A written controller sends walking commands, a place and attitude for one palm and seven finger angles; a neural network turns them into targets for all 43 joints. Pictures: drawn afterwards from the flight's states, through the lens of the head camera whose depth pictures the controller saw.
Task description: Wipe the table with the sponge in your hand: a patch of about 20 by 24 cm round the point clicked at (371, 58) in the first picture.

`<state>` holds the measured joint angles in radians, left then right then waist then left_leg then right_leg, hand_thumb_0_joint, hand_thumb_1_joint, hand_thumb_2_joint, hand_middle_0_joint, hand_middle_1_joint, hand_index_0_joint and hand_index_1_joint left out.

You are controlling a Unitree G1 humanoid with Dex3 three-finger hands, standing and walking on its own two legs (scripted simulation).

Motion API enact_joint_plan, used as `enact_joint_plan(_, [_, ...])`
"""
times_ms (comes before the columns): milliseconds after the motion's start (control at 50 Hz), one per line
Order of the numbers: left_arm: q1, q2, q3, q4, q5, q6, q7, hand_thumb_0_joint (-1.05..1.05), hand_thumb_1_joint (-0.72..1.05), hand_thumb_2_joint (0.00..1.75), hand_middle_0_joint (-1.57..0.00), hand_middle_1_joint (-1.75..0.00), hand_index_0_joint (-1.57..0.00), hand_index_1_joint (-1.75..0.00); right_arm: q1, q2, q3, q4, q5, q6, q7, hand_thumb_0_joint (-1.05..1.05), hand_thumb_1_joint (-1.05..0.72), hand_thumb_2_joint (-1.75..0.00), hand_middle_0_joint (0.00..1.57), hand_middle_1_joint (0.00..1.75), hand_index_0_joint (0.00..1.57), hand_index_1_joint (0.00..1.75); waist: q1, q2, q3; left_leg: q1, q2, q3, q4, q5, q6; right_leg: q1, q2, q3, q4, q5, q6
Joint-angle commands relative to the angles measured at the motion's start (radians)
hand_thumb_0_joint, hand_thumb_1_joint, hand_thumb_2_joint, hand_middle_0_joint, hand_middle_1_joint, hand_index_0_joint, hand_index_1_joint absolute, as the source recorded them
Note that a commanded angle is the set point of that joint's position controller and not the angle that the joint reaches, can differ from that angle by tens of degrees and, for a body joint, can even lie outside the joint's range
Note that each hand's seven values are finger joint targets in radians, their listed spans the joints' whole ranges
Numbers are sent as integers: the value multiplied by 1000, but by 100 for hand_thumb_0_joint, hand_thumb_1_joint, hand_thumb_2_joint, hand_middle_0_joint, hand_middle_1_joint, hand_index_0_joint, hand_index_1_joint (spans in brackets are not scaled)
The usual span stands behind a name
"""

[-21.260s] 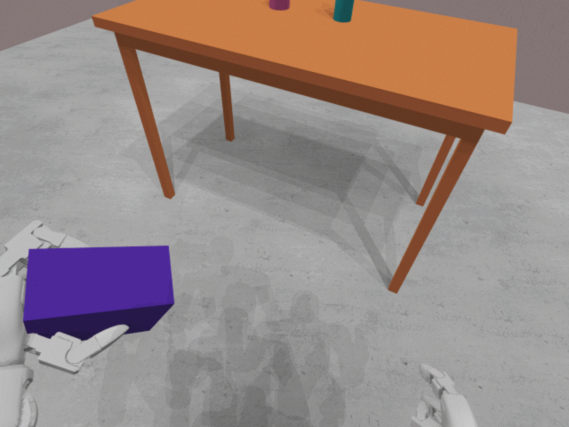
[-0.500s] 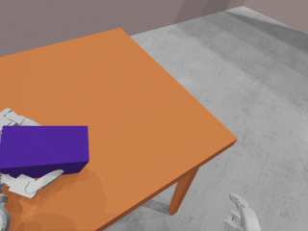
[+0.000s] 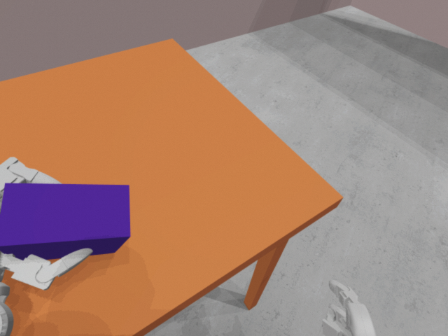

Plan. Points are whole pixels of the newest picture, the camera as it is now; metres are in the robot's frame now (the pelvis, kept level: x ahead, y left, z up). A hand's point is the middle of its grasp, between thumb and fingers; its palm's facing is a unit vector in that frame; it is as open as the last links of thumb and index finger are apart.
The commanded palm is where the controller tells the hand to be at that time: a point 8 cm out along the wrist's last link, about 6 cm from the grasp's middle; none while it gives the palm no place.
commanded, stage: shuffle to correct the standing spot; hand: left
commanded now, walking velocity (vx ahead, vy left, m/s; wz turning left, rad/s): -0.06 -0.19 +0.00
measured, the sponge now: (88, 224) +0.23 +0.20 +0.15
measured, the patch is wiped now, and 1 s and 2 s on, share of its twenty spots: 0.00 0.05 0.05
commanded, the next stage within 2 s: come to a stop and stand still in 0.44 s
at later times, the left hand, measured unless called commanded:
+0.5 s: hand (44, 227) +0.21 +0.24 +0.17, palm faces +0.33 -0.87 -0.36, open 10.5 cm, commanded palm +0.16 +0.28 +0.18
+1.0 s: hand (4, 224) +0.21 +0.28 +0.17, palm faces +0.35 -0.89 -0.29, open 10.6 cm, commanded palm +0.16 +0.32 +0.18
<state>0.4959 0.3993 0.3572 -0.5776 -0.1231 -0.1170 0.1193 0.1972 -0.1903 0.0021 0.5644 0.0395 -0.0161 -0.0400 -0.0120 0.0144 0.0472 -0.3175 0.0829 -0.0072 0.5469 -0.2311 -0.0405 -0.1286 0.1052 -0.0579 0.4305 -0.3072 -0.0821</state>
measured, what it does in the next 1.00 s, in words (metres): stands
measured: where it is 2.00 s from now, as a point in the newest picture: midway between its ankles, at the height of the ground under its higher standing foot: outside the picture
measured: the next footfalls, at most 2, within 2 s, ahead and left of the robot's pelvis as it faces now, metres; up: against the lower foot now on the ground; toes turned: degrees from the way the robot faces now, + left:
none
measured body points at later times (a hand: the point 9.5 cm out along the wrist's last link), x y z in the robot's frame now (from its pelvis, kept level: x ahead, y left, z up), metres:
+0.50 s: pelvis +0.00 +0.00 +0.00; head +0.02 +0.01 +0.45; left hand +0.19 +0.28 +0.19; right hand +0.17 -0.23 -0.08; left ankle +0.03 +0.15 -0.73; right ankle -0.05 -0.06 -0.73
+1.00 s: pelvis -0.01 +0.05 +0.00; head -0.01 +0.07 +0.45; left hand +0.19 +0.33 +0.19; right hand +0.14 -0.20 -0.07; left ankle +0.03 +0.15 -0.73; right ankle -0.05 -0.06 -0.73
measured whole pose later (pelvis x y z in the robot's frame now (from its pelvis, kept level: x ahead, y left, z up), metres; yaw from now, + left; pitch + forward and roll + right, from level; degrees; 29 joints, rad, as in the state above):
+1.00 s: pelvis -0.01 +0.05 +0.00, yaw -2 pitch +0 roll -2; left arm 0.41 0.35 0.34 -0.45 -0.08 -0.23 0.11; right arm 0.24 -0.22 -0.01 0.60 0.01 -0.11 -0.05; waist 0.02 -0.02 0.00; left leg -0.29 0.01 0.02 0.51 -0.22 0.02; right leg -0.15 0.05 0.00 0.43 -0.28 -0.02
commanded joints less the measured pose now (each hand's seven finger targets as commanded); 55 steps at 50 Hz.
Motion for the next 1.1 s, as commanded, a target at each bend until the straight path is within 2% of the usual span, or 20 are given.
enact_joint_plan(0, [-6,168,127,-179,10,-48,9,0,10,130,-120,-160,-120,-160,-80,-124,-52,-156,-5,-54,-9,0,-90,-90,20,30,20,30,5,57,-137,138,93,-82,-28,236,94,-40,-175,90,-80,314,57])
enact_joint_plan(280, [-36,157,110,-166,10,-42,13,0,10,130,-120,-160,-120,-160,-85,-122,-53,-148,-3,-54,-13,0,-90,-90,20,30,20,30,-2,2,-117,126,66,-65,11,151,89,-90,-201,130,-77,319,37])
enact_joint_plan(460, [-44,171,120,-183,14,-47,14,0,10,130,-120,-160,-120,-160,-95,-125,-48,-153,-5,-56,-14,0,-90,-90,20,30,20,30,4,85,-108,119,109,-122,-80,152,104,-70,-156,82,-67,230,59])
enact_joint_plan(540, [-2,149,113,-152,13,-46,15,0,10,130,-120,-160,-120,-160,-84,-119,-42,-149,-4,-54,-12,0,-90,-90,20,30,20,30,3,73,-134,123,85,-95,-57,128,98,-47,-165,91,-90,241,51])
enact_joint_plan(560, [-1020,917,694,-291,159,-161,-26,0,10,130,-120,-160,-120,-160,85,-181,-104,-69,-55,-149,-26,0,-90,-90,20,30,20,30,47,-212,32,4,34,72,-1,213,77,-160,-166,124,-167,548,195])
enact_joint_plan(580, [-569,380,333,204,85,-112,-74,0,10,130,-120,-160,-120,-160,2,-107,-76,-83,-37,-152,-27,0,-90,-90,20,30,20,30,26,-171,-154,70,-62,61,-31,310,71,-45,-217,147,-31,675,72])
enact_joint_plan(600, [-294,281,261,331,68,-107,-98,0,10,130,-120,-160,-120,-160,25,-171,-101,-129,-26,-172,-17,0,-90,-90,20,30,20,30,72,-55,-190,153,-26,78,-14,353,53,-55,-201,218,-2,783,127])
enact_joint_plan(620, [-151,115,99,310,41,-101,-103,0,10,130,-120,-160,-120,-160,16,-169,-106,-142,-5,-168,2,0,-90,-90,20,30,20,30,57,146,-235,217,13,72,-22,419,82,-60,-197,165,85,714,144])
enact_joint_plan(640, [-180,136,98,85,47,-114,-101,0,10,130,-120,-160,-120,-160,26,-188,-107,-168,-9,-155,24,0,-90,-90,20,30,20,30,45,194,-295,233,43,29,-23,476,111,-43,-179,138,154,608,160])
enact_joint_plan(680, [-135,131,87,-55,51,-122,-86,0,10,130,-120,-160,-120,-160,-40,-154,-87,-199,-6,-159,50,0,-90,-90,20,30,20,30,65,62,-272,165,56,13,11,455,122,-24,-162,109,109,466,180])
enact_joint_plan(720, [-40,138,105,-104,59,-116,-53,0,10,130,-120,-160,-120,-160,-66,-125,-66,-203,3,-167,59,0,-90,-90,20,30,20,30,70,-74,-248,121,-4,49,46,288,90,-10,-171,137,-9,457,164])
enact_joint_plan(760, [-61,184,163,-112,56,-124,-24,0,10,130,-120,-160,-120,-160,-65,-130,-69,-194,-12,-161,38,0,-90,-90,20,30,20,30,54,-220,-193,30,-61,53,101,65,68,-13,-236,214,-82,485,138])
enact_joint_plan(780, [-56,183,177,-73,53,-130,-13,0,10,130,-120,-160,-120,-160,-67,-128,-67,-184,-15,-162,25,0,-90,-90,20,30,20,30,51,-235,-164,-3,-78,37,117,-3,63,-23,-255,241,-100,471,112])
enact_joint_plan(820, [-71,172,172,-47,55,-139,5,0,10,130,-120,-160,-120,-160,-68,-128,-54,-147,-21,-158,6,0,-90,-90,20,30,20,30,34,-113,-129,73,-72,5,21,32,62,-119,-253,260,-112,286,50])
enact_joint_plan(840, [-91,137,141,-21,53,-140,6,0,10,130,-120,-160,-120,-160,-63,-127,-52,-138,-29,-154,-4,0,-90,-90,20,30,20,30,19,-64,-114,118,-58,-8,-27,67,66,-154,-225,208,-112,168,44])
enact_joint_plan(880, [-145,149,134,-11,58,-142,8,0,10,130,-120,-160,-120,-160,-79,-136,-53,-139,-33,-151,-17,0,-90,-90,20,30,20,30,20,32,-79,150,-32,-29,-82,68,77,-185,-171,174,-129,66,66])
enact_joint_plan(960, [-208,126,96,-13,72,-144,5,0,10,130,-120,-160,-120,-160,-83,-138,-42,-138,-33,-149,-20,0,-90,-90,20,30,20,30,21,52,-48,97,-6,-85,-193,-41,88,-116,-130,124,-129,27,65])
enact_joint_plan(1000, [-199,119,88,-19,78,-145,3,0,10,130,-120,-160,-120,-160,-79,-138,-43,-141,-33,-153,-14,0,-90,-90,20,30,20,30,25,52,-73,94,-1,-90,-210,-34,91,-69,-127,110,-121,66,66])
enact_joint_plan(1020, [-193,122,88,-37,84,-147,4,0,10,130,-120,-160,-120,-160,-96,-135,-39,-141,-31,-156,-11,0,-90,-90,20,30,20,30,28,104,-97,120,2,-82,-225,-26,89,-65,-124,105,-108,75,66])
enact_joint_plan(1080, [-165,122,86,-73,85,-149,4,0,10,130,-120,-160,-120,-160,-76,-133,-39,-146,-35,-159,-5,0,-90,-90,20,30,20,30,30,83,-132,115,24,-119,-245,33,92,-13,-120,81,-76,128,68])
